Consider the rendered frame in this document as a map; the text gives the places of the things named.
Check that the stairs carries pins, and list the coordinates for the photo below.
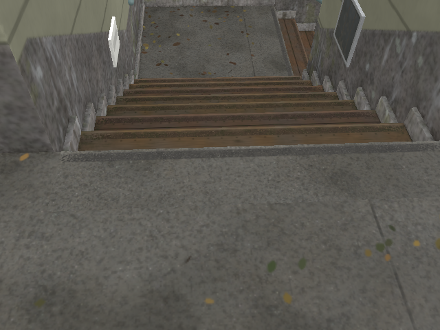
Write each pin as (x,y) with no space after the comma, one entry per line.
(298,44)
(173,113)

